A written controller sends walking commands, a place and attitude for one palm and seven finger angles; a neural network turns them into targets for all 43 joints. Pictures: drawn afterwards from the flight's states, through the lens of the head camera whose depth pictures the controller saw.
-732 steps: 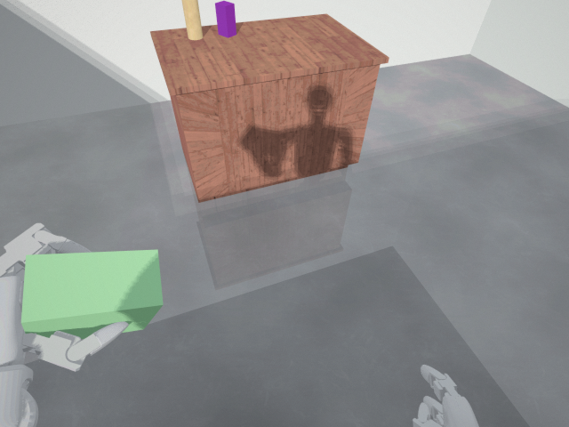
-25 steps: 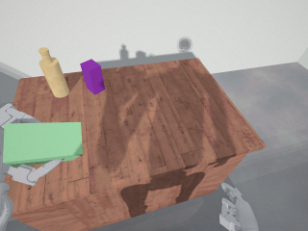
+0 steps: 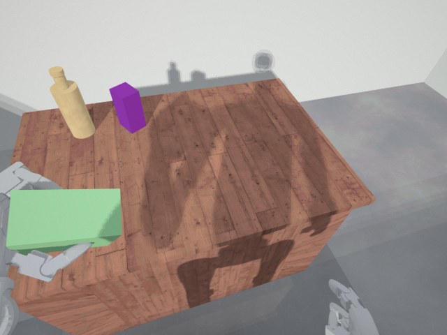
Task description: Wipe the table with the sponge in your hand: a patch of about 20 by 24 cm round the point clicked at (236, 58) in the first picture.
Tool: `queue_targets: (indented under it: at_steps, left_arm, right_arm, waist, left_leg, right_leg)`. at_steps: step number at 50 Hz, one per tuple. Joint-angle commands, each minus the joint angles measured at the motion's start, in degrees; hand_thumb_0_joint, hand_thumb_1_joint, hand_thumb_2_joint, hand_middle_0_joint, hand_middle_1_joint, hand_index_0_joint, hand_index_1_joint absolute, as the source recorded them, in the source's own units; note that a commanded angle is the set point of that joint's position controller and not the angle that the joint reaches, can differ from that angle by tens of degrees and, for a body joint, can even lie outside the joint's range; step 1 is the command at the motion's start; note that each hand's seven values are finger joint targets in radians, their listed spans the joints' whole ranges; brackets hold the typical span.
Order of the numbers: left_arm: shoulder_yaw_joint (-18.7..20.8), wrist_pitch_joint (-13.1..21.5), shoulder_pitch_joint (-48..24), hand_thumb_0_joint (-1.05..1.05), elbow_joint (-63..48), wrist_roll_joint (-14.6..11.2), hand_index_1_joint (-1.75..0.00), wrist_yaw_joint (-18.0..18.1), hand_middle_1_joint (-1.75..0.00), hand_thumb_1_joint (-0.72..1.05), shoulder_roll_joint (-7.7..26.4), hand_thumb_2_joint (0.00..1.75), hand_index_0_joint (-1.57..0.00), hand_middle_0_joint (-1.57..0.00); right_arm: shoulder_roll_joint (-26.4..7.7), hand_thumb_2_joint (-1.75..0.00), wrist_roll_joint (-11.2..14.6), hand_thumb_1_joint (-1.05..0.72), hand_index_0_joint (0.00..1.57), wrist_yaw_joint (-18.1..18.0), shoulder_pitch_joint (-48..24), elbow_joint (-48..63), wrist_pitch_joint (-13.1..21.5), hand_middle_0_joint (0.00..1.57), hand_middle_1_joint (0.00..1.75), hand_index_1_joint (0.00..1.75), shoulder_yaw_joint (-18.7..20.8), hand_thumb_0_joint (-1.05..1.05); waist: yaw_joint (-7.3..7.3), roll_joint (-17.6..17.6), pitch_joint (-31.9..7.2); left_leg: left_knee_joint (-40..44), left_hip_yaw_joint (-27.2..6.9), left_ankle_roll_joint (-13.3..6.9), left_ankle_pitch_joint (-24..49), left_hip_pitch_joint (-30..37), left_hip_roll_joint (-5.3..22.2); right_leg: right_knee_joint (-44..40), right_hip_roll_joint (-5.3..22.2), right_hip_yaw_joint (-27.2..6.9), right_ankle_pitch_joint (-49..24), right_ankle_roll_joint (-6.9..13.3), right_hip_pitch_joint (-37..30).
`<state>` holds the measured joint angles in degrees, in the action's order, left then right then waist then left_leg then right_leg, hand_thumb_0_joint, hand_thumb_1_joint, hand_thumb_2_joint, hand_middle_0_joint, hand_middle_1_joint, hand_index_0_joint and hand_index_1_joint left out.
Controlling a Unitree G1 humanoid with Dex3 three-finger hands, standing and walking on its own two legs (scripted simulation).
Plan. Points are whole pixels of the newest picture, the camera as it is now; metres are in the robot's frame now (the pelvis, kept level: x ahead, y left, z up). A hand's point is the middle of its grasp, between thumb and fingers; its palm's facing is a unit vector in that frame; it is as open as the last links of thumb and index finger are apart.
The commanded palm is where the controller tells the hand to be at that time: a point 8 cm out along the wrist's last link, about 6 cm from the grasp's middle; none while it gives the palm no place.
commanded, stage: look again from close up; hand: left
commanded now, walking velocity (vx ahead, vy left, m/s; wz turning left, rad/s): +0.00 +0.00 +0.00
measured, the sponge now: (83, 221) +0.23 +0.22 +0.14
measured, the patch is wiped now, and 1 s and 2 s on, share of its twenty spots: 0.00 0.00 0.00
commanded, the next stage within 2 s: turn the palm down, sponge in hand in 0.26 s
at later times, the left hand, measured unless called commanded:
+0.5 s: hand (30, 171) +0.26 +0.27 +0.21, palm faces +0.44 -0.79 -0.42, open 9.9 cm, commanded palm +0.18 +0.28 +0.18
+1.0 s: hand (71, 220) +0.24 +0.24 +0.13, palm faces +0.28 -0.58 -0.76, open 9.8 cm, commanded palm +0.20 +0.26 +0.17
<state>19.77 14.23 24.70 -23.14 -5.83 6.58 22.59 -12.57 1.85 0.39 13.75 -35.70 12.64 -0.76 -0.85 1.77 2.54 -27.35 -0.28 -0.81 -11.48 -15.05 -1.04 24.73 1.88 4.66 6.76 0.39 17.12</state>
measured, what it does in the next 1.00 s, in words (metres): shifts its weight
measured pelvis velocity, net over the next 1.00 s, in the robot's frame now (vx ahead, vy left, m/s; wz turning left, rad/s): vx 0.03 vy -0.04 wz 0.01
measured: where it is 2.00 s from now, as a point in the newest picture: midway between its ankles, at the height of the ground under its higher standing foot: outside the picture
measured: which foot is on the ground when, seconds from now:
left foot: down 0.00-1.00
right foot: down 0.00-1.00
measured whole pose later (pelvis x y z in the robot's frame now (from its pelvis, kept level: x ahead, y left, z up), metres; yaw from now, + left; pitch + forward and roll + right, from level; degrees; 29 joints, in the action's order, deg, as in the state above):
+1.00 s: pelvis +0.03 -0.04 -0.01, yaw +0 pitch +0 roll +1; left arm 17.8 -3.0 22.1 -19.3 11.2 2.1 29.9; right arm -15.0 -0.6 -5.1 9.5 -34.5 6.5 -1.4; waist -4.9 -3.9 0.1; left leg -35.2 -2.0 1.7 -18.6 -16.3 1.6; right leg 35.6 -1.2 5.1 15.8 3.8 19.6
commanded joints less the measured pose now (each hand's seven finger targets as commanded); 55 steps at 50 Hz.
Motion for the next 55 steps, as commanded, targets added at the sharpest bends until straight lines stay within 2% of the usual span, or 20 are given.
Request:
queue_targets:
  at_steps: [1,8,17,18,19,20,21,23,25,27,31,32,33,34,38,39,43,46,51,55]
  left_arm:
    - [6.15,3.26,-5.46,0.00,-14.18,-0.27,-1.60,0.73,-1.60,0.10,10.07,1.30,-1.20,-1.20]
    - [8.34,2.10,-4.26,0.00,-15.01,0.14,-1.60,1.03,-1.60,0.10,11.74,1.30,-1.20,-1.20]
    - [5.10,0.25,-4.70,0.00,-12.69,0.45,-1.60,0.45,-1.60,0.10,7.97,1.30,-1.20,-1.20]
    - [19.94,10.35,-59.12,0.00,-36.51,4.08,-1.60,0.35,-1.60,0.10,51.74,1.30,-1.20,-1.20]
    - [15.84,-2.54,-40.82,0.00,-4.44,9.13,-1.60,-1.69,-1.60,0.10,23.48,1.30,-1.20,-1.20]
    - [7.86,-4.16,-29.40,0.00,-0.97,5.03,-1.60,-1.41,-1.60,0.10,17.24,1.30,-1.20,-1.20]
    - [10.92,-5.54,-21.41,0.00,-2.15,4.95,-1.60,-1.63,-1.60,0.10,17.71,1.30,-1.20,-1.20]
    - [5.58,-10.97,-12.66,0.00,-0.58,0.12,-1.60,-4.68,-1.60,0.10,8.41,1.30,-1.20,-1.20]
    - [5.22,-15.30,-8.23,0.00,-4.37,0.15,-1.60,-7.06,-1.60,0.10,10.68,1.30,-1.20,-1.20]
    - [3.43,-17.54,-4.65,0.00,-7.55,4.12,-1.60,-7.96,-1.60,0.10,11.22,1.30,-1.20,-1.20]
    - [8.30,-12.40,-3.30,0.00,-14.33,8.42,-1.60,-4.81,-1.60,0.10,14.81,1.30,-1.20,-1.20]
    - [8.83,-9.68,-4.25,0.00,-16.47,8.49,-1.60,-3.57,-1.60,0.10,14.60,1.30,-1.20,-1.20]
    - [12.62,-6.59,-8.42,0.00,-21.99,8.91,-1.60,-1.83,-1.60,0.10,19.17,1.30,-1.20,-1.20]
    - [11.59,-4.39,-8.59,0.00,-22.44,9.74,-1.60,-0.30,-1.60,0.10,17.59,1.30,-1.20,-1.20]
    - [11.42,-1.86,-6.63,0.00,-18.49,13.71,-1.60,3.79,-1.60,0.10,18.06,1.30,-1.20,-1.20]
    - [8.55,-3.25,-5.98,0.00,-15.05,14.26,-1.60,3.48,-1.60,0.10,15.47,1.30,-1.20,-1.20]
    - [6.26,-11.37,-8.53,0.00,-7.03,15.06,-1.60,-0.25,-1.60,0.10,18.54,1.30,-1.20,-1.20]
    - [4.37,-15.04,-9.01,0.00,-7.27,16.00,-1.60,-3.52,-1.60,0.10,19.28,1.30,-1.20,-1.20]
    - [7.08,-11.45,-5.85,0.00,-10.82,19.28,-1.60,-3.58,-1.60,0.10,20.68,1.30,-1.20,-1.20]
    - [10.63,-9.33,-0.99,0.00,-11.12,21.30,-1.60,-1.10,-1.60,0.10,21.82,1.30,-1.20,-1.20]
  right_arm:
    - [-7.24,-0.90,0.39,-0.90,0.20,-0.94,-5.83,9.93,3.52,0.20,0.30,0.30,3.06,0.00]
    - [-7.33,-0.90,0.30,-0.90,0.20,-1.71,-6.43,10.24,2.76,0.20,0.30,0.30,3.02,0.00]
    - [-7.13,-0.90,0.06,-0.90,0.20,-2.27,-6.46,11.12,1.32,0.20,0.30,0.30,2.38,0.00]
    - [-9.18,-0.90,4.49,-0.90,0.20,-6.76,3.01,18.19,-1.57,0.20,0.30,0.30,-8.75,0.00]
    - [-5.75,-0.90,-2.47,-0.90,0.20,-5.04,-6.92,8.88,0.70,0.20,0.30,0.30,3.05,0.00]
    - [-8.43,-0.90,-3.18,-0.90,0.20,-1.68,-6.56,9.00,2.31,0.20,0.30,0.30,1.86,0.00]
    - [-11.24,-0.90,-2.55,-0.90,0.20,-1.61,-5.65,7.86,1.84,0.20,0.30,0.30,3.37,0.00]
    - [-8.30,-0.90,0.29,-0.90,0.20,-2.08,-9.59,9.06,2.35,0.20,0.30,0.30,1.25,0.00]
    - [-9.65,-0.90,0.32,-0.90,0.20,-1.95,-9.74,8.57,2.10,0.20,0.30,0.30,1.27,0.00]
    - [-9.64,-0.90,0.09,-0.90,0.20,-1.33,-11.50,10.30,1.34,0.20,0.30,0.30,0.92,0.00]
    - [-8.91,-0.90,-1.95,-0.90,0.20,-1.37,-12.80,11.53,0.61,0.20,0.30,0.30,1.27,0.00]
    - [-8.43,-0.90,-2.35,-0.90,0.20,-1.64,-13.18,11.56,0.70,0.20,0.30,0.30,1.44,0.00]
    - [-8.05,-0.90,-2.48,-0.90,0.20,-1.85,-13.66,11.33,1.05,0.20,0.30,0.30,1.49,0.00]
    - [-7.18,-0.90,-3.39,-0.90,0.20,-1.99,-13.11,11.57,1.39,0.20,0.30,0.30,1.81,0.00]
    - [-7.17,-0.90,-3.97,-0.90,0.20,-2.26,-8.47,8.54,1.01,0.20,0.30,0.30,2.40,0.00]
    - [-7.20,-0.90,-3.90,-0.90,0.20,-2.51,-8.38,8.45,0.50,0.20,0.30,0.30,2.42,0.00]
    - [-8.33,-0.90,-2.38,-0.90,0.20,-4.65,-9.01,8.73,-2.11,0.20,0.30,0.30,2.08,0.00]
    - [-8.37,-0.90,-2.19,-0.90,0.20,-6.41,-9.73,10.25,-3.41,0.20,0.30,0.30,2.13,0.00]
    - [-7.50,-0.90,-2.45,-0.90,0.20,-7.00,-9.52,11.02,-2.91,0.20,0.30,0.30,2.38,0.00]
    - [-7.01,-0.90,-2.43,-0.90,0.20,-6.23,-8.66,10.59,-3.06,0.20,0.30,0.30,3.15,0.00]
  waist:
    - [-0.19,-2.98,-7.49]
    - [-0.08,-6.20,-8.14]
    - [0.02,-2.05,-6.92]
    - [2.90,-20.53,-6.01]
    - [-2.29,-15.83,-13.67]
    - [-1.06,-9.53,-6.04]
    - [-2.53,-8.97,-12.83]
    - [-4.48,-10.96,-12.03]
    - [-5.36,-7.97,-8.10]
    - [-4.79,-2.46,-4.34]
    - [-3.54,3.77,-3.53]
    - [-3.25,3.79,-4.99]
    - [-3.70,0.15,-7.56]
    - [-4.38,-3.43,-10.58]
    - [-2.72,-10.34,-10.40]
    - [-2.25,-9.87,-9.61]
    - [-1.41,-6.47,-6.27]
    - [-2.86,-2.73,-7.82]
    - [-4.58,0.34,-11.04]
    - [-5.44,-1.75,-13.65]
  left_leg:
    - [6.88,-7.20,-0.42,-6.11,-1.16,4.53]
    - [6.69,-6.83,-0.32,-4.15,0.62,4.69]
    - [7.65,-5.97,-0.53,-2.72,1.41,5.48]
    - [5.78,-4.32,-3.34,-16.98,-15.60,5.07]
    - [4.97,0.70,0.12,-4.05,-0.99,1.42]
    - [7.04,-1.35,1.48,-1.14,-1.08,0.50]
    - [6.88,-1.21,1.82,-0.75,4.40,2.14]
    - [7.22,-0.53,1.56,-8.15,4.59,1.40]
    - [8.18,-0.68,0.97,-7.75,1.10,0.85]
    - [7.66,-0.52,0.09,-5.45,-1.31,0.91]
    - [3.59,0.10,-0.67,-4.36,-2.98,0.83]
    - [2.13,0.32,-0.83,-5.39,-2.89,0.66]
    - [1.20,0.71,-0.79,-5.80,-2.15,0.38]
    - [0.16,1.00,-0.48,-4.39,-1.68,0.13]
    - [-3.71,1.23,-0.19,-2.52,-2.19,-0.10]
    - [-3.78,1.25,-0.24,-3.04,-3.36,-0.04]
    - [-3.58,1.58,-0.88,-5.08,-4.53,0.02]
    - [-4.02,1.78,-1.31,-2.32,-3.85,0.09]
    - [-5.02,1.11,-1.41,3.71,-2.32,0.40]
    - [-6.29,1.34,-1.09,8.24,-2.01,0.63]
  right_leg:
    - [-6.50,5.11,-8.43,8.98,0.56,-4.84]
    - [-6.78,5.00,-8.94,6.60,0.96,-5.25]
    - [-7.93,4.58,-9.01,5.34,0.54,-5.07]
    - [1.58,-0.73,-7.31,10.14,-3.83,-12.82]
    - [0.77,-0.50,-3.97,7.11,1.32,-12.02]
    - [-0.58,-2.39,0.15,4.82,1.95,-6.10]
    - [2.24,-3.24,-0.34,3.38,1.97,-5.95]
    - [1.29,-3.01,-0.78,5.29,1.97,-6.09]
    - [0.97,-2.25,-0.07,4.71,1.58,-7.61]
    - [1.80,-2.61,0.51,5.36,1.21,-6.64]
    - [3.00,-3.08,0.13,9.26,0.29,-2.60]
    - [3.38,-2.95,-0.33,10.95,-0.03,-1.07]
    - [4.04,-3.30,-1.06,11.57,0.06,-0.98]
    - [4.48,-2.61,-1.39,11.41,0.35,-1.45]
    - [4.09,-1.71,-3.65,10.02,0.54,1.29]
    - [3.85,-1.08,-3.53,10.17,0.46,1.37]
    - [0.09,0.17,-6.38,13.75,-0.24,0.12]
    - [-0.75,1.15,-7.51,13.07,-0.67,-2.71]
    - [1.39,0.34,-7.57,5.57,-0.59,-4.68]
    - [3.82,0.14,-7.59,-3.39,-0.09,-6.11]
